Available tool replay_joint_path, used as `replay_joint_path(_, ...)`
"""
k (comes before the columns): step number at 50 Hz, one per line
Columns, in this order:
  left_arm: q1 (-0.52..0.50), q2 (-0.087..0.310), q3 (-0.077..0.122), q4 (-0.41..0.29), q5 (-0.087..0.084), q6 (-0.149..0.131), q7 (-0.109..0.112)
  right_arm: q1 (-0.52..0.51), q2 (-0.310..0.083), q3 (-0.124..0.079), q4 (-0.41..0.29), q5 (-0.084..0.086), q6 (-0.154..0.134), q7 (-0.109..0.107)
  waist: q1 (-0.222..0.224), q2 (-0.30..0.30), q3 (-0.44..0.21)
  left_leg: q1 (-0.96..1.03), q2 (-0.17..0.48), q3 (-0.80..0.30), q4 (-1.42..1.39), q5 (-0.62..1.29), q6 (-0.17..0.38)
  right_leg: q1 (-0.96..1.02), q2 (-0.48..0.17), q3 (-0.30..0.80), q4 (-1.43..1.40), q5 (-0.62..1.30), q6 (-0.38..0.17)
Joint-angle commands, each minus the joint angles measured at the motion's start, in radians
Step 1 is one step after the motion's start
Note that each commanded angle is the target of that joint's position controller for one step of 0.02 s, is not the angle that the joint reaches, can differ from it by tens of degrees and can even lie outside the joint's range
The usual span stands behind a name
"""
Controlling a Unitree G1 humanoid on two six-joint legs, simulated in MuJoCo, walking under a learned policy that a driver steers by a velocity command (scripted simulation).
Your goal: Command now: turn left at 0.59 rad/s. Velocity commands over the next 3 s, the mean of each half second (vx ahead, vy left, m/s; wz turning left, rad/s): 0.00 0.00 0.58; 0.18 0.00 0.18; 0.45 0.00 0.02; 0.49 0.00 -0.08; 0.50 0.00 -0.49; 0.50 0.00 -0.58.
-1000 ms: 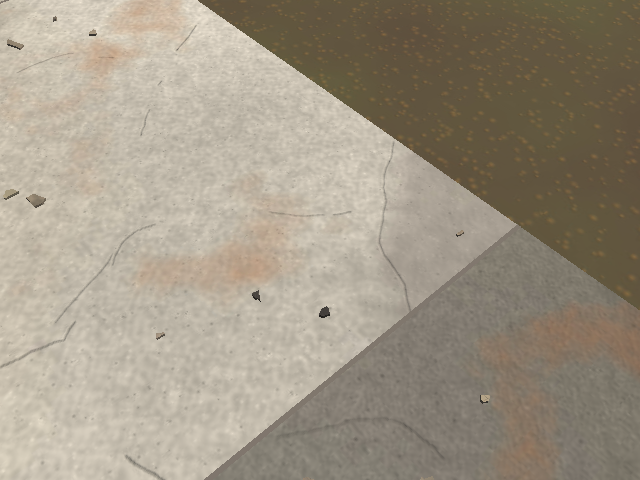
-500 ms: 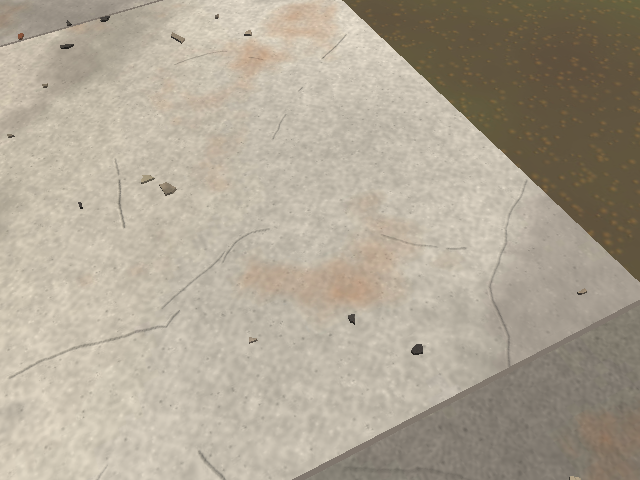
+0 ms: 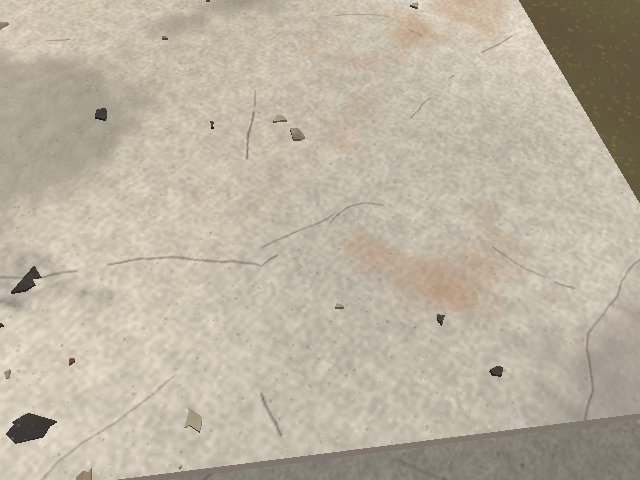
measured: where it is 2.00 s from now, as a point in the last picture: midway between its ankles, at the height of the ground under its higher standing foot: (238, 397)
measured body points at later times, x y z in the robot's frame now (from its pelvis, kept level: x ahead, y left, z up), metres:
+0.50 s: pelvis +0.00 -0.03 +0.00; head +0.04 -0.04 +0.45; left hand +0.06 +0.28 -0.09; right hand +0.22 -0.28 -0.10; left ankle -0.06 +0.10 -0.66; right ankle +0.04 -0.14 -0.74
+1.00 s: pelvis +0.04 +0.01 +0.00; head +0.05 +0.02 +0.45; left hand +0.10 +0.33 -0.09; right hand +0.19 -0.23 -0.11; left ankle -0.06 +0.11 -0.74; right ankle +0.18 -0.09 -0.71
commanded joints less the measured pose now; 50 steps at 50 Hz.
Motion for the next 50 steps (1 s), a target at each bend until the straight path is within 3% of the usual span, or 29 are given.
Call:
replay_joint_path(1,-0.006,0.063,0.015,-0.067,-0.006,-0.016,0.001,-0.035,-0.164,-0.046,-0.068,0.0,-0.012,-0.017,0.005,0.168,-0.158,0.183,0.219,-0.241,-0.109,0.423,0.187,-0.058,0.01,0.034,-0.074,0.065,0.015)
replay_joint_path(4,-0.037,0.047,0.006,-0.078,-0.005,-0.019,-0.004,-0.029,-0.183,-0.053,-0.062,0.003,-0.005,-0.024,-0.012,0.18,-0.149,0.159,0.211,-0.289,-0.105,0.295,0.185,-0.005,0.026,0.049,-0.227,0.076,0.015)
replay_joint_path(9,-0.039,0.061,0.01,-0.089,-0.016,-0.034,-0.021,-0.046,-0.193,-0.057,-0.064,0.005,0.004,-0.013,-0.022,0.206,-0.132,0.097,0.2,-0.407,-0.091,0.215,0.183,0.111,0.059,0.06,-0.396,0.049,-0.008)
replay_joint_path(11,-0.017,0.062,0.013,-0.09,-0.019,-0.043,-0.03,-0.061,-0.191,-0.056,-0.065,0.012,0.009,-0.011,-0.011,0.209,-0.137,0.105,0.189,-0.45,-0.066,0.242,0.169,0.163,0.066,0.06,-0.497,0.07,-0.024)
replay_joint_path(13,0.044,0.063,0.02,-0.072,-0.015,-0.052,-0.034,-0.087,-0.174,-0.051,-0.069,0.026,0.014,-0.017,0.033,0.19,-0.145,0.058,0.136,-0.44,-0.012,0.198,0.112,0.308,0.051,0.045,-0.718,0.248,-0.052)
replay_joint_path(14,0.072,0.115,0.033,-0.073,-0.001,-0.05,-0.028,-0.05,-0.135,-0.04,-0.068,0.021,0.013,-0.019,0.021,0.097,-0.175,-0.034,0.08,-0.378,0.092,0.017,0.055,0.432,-0.09,0.15,-0.756,0.321,-0.102)
replay_joint_path(15,0.039,0.205,0.049,-0.077,0.019,-0.039,-0.024,-0.006,-0.101,-0.033,-0.082,0.02,0.007,-0.019,-0.04,-0.196,-0.135,-0.239,-0.093,-0.163,0.282,-0.316,-0.015,0.476,-0.287,0.387,-0.79,0.498,-0.244)
replay_joint_path(16,0.033,0.157,0.039,-0.094,0.037,-0.043,-0.025,-0.001,-0.185,-0.06,-0.068,0.005,-0.001,-0.022,-0.008,-0.2,-0.127,-0.284,-0.068,-0.117,0.536,-0.439,-0.067,0.413,-0.397,0.49,-0.812,0.536,-0.364)
replay_joint_path(17,-0.012,0.108,0.021,-0.109,0.03,-0.045,-0.02,0.017,-0.229,-0.08,-0.048,0.01,0.001,-0.02,-0.028,-0.126,-0.11,-0.282,-0.03,-0.116,0.661,-0.375,-0.085,0.376,-0.366,0.407,-0.805,0.506,-0.356)
replay_joint_path(18,-0.057,0.078,0.013,-0.116,0.018,-0.042,-0.014,0.033,-0.216,-0.083,-0.025,0.014,0.01,-0.021,-0.044,-0.093,-0.088,-0.283,-0.018,-0.098,0.71,-0.312,-0.103,0.358,-0.295,0.307,-0.796,0.448,-0.309)
replay_joint_path(19,-0.074,0.063,0.007,-0.12,0.002,-0.04,-0.008,0.043,-0.191,-0.079,-0.012,0.012,0.021,-0.023,-0.039,-0.089,-0.071,-0.307,-0.013,-0.087,0.752,-0.253,-0.121,0.367,-0.252,0.241,-0.792,0.414,-0.281)
replay_joint_path(20,-0.071,0.057,0.002,-0.12,-0.003,-0.037,-0.002,0.04,-0.163,-0.071,-0.012,0.016,0.027,-0.021,-0.029,-0.092,-0.06,-0.319,-0.008,-0.072,0.772,-0.22,-0.134,0.37,-0.233,0.194,-0.791,0.437,-0.277)
replay_joint_path(22,-0.029,0.064,0.001,-0.111,0.005,-0.026,0.006,-0.004,-0.123,-0.056,-0.033,0.023,0.027,-0.016,0.004,-0.109,-0.059,-0.32,0.002,-0.022,0.699,-0.186,-0.15,0.399,-0.205,0.13,-0.798,0.461,-0.288)
replay_joint_path(25,0.019,0.094,0.01,-0.093,0.005,-0.016,0.004,-0.049,-0.085,-0.035,-0.057,0.011,0.019,-0.012,0.036,-0.126,-0.105,-0.267,0.028,-0.003,0.519,-0.225,-0.156,0.48,-0.233,0.12,-0.773,0.534,-0.315)
replay_joint_path(27,0.001,0.119,0.017,-0.092,-0.003,-0.012,-0.006,-0.05,-0.067,-0.021,-0.059,0.003,0.016,-0.006,0.037,-0.14,-0.12,-0.164,0.041,0.032,0.385,-0.247,-0.144,0.451,-0.241,0.097,-0.763,0.576,-0.318)
replay_joint_path(29,0.007,0.132,0.019,-0.082,-0.015,-0.009,-0.016,-0.034,-0.08,-0.022,-0.05,0.006,0.017,-0.002,0.037,-0.154,-0.125,-0.087,0.033,0.063,0.269,-0.221,-0.132,0.436,-0.251,0.099,-0.748,0.606,-0.32)
replay_joint_path(32,0.004,0.113,0.005,-0.059,-0.039,-0.008,-0.021,0.054,-0.076,-0.023,-0.005,0.004,0.016,0.005,-0.015,-0.126,-0.12,0.11,0.008,0.101,-0.082,0.032,-0.073,0.37,-0.225,0.072,-0.677,0.564,-0.265)
replay_joint_path(33,0.057,0.071,-0.012,-0.035,-0.033,-0.017,-0.026,0.071,-0.089,-0.021,-0.003,0.0,0.016,0.003,-0.017,-0.071,-0.149,0.253,0.041,0.043,-0.154,0.113,-0.043,0.285,-0.194,0.042,-0.656,0.391,-0.192)
replay_joint_path(34,0.072,-0.008,-0.041,-0.045,0.015,-0.028,-0.039,0.113,-0.145,-0.027,-0.006,-0.005,0.016,-0.009,0.0,0.144,-0.203,0.412,0.237,-0.203,-0.153,0.251,0.012,0.133,-0.102,-0.055,-0.473,0.084,-0.091)
replay_joint_path(35,0.014,0.007,-0.04,-0.087,0.008,-0.034,-0.034,0.129,-0.212,-0.043,0.011,-0.013,0.01,-0.004,-0.028,0.313,-0.159,0.308,0.363,-0.367,-0.188,-0.048,0.184,-0.007,-0.006,-0.097,-0.377,-0.163,-0.051)
replay_joint_path(36,-0.062,0.092,-0.017,-0.098,-0.012,-0.036,-0.027,0.151,-0.204,-0.046,0.01,-0.015,-0.01,0.003,-0.098,0.247,-0.09,0.27,0.367,-0.443,-0.276,-0.323,0.241,-0.087,-0.024,-0.046,-0.204,-0.18,-0.042)
replay_joint_path(37,-0.071,0.121,0.001,-0.097,-0.03,-0.039,-0.03,0.141,-0.179,-0.035,0.028,-0.02,-0.029,0.002,-0.083,0.238,-0.029,0.249,0.353,-0.439,-0.307,-0.444,0.221,-0.159,-0.04,-0.015,-0.119,-0.128,-0.055)
replay_joint_path(39,-0.026,0.114,0.009,-0.064,-0.027,-0.046,-0.032,0.1,-0.142,-0.022,0.039,-0.002,-0.056,-0.008,-0.052,0.235,0.023,0.252,0.306,-0.371,-0.331,-0.413,0.175,-0.211,-0.065,0.006,-0.098,-0.003,-0.067)
replay_joint_path(42,-0.016,0.062,-0.001,-0.042,-0.023,-0.076,-0.048,0.107,-0.113,-0.013,0.044,-0.007,-0.075,-0.016,-0.04,0.174,0.009,0.256,0.259,-0.266,-0.349,-0.241,0.157,-0.191,-0.065,-0.011,-0.149,0.171,-0.066)
replay_joint_path(46,-0.06,0.022,-0.023,-0.049,-0.023,-0.091,-0.06,0.118,-0.14,-0.024,0.054,0.002,-0.088,-0.008,-0.057,0.169,-0.005,0.196,0.239,-0.167,-0.344,-0.112,0.155,-0.061,-0.046,-0.035,-0.382,0.27,-0.049)
replay_joint_path(50,-0.092,0.042,-0.029,-0.069,-0.033,-0.095,-0.072,0.156,-0.172,-0.034,0.082,0.015,-0.09,0.006,-0.07,0.16,0.022,0.145,0.275,-0.17,-0.324,-0.13,0.168,0.023,-0.037,-0.035,-0.49,0.261,-0.067)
